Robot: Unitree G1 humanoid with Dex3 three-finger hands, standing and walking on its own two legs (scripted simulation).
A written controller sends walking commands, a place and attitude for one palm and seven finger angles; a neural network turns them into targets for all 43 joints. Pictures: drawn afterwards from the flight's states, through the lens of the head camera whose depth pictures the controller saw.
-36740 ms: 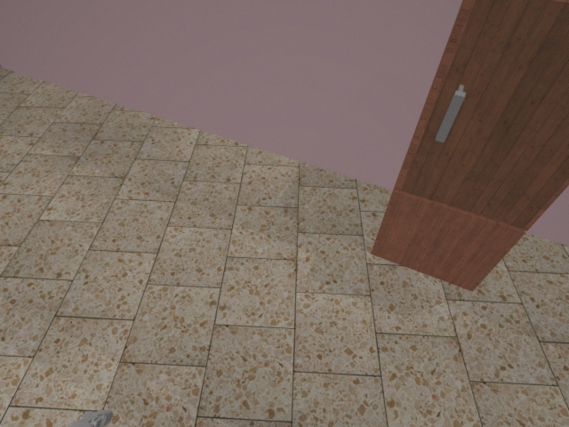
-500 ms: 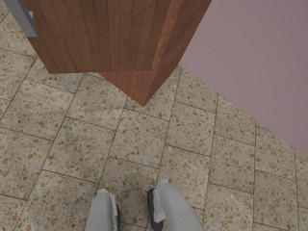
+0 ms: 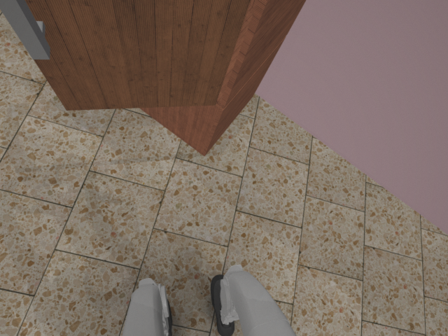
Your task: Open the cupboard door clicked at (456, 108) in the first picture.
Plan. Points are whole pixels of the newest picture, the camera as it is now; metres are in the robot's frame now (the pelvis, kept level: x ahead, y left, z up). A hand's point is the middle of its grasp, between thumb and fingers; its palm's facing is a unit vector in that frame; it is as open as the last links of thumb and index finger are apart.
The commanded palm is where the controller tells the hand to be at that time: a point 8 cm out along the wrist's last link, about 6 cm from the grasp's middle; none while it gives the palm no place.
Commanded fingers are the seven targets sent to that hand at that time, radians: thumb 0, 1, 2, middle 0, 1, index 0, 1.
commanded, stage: move the hooked fingers beside the handle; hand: left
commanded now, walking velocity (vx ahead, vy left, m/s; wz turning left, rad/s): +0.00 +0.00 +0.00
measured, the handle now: (21, 6) +0.60 +0.24 +0.07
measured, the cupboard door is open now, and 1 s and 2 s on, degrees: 45 44 44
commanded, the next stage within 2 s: slide the fingers in behind the handle in 0.50 s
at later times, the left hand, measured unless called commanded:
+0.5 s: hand out of the picture +0.54 +0.31 +0.07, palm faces +0.08 -1.00 -0.01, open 14.0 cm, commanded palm +0.54 +0.33 +0.07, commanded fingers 0.00 -0.50 0.30 -0.30 -1.20 -0.30 -1.20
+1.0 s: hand out of the picture +0.55 +0.27 +0.07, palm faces +0.06 -1.00 +0.00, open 14.0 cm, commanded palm +0.54 +0.29 +0.07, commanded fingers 0.00 -0.50 0.30 -0.30 -1.20 -0.30 -1.20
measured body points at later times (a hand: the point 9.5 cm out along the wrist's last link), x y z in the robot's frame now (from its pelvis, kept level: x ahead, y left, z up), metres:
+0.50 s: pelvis -0.01 -0.01 -0.01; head +0.19 +0.05 +0.39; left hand +0.53 +0.36 +0.08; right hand -0.02 -0.27 -0.10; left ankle -0.01 +0.08 -0.64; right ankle +0.03 -0.14 -0.64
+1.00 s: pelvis +0.00 +0.00 +0.00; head +0.19 +0.05 +0.40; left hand +0.54 +0.33 +0.08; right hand -0.03 -0.26 -0.09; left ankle -0.01 +0.08 -0.64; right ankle +0.03 -0.14 -0.64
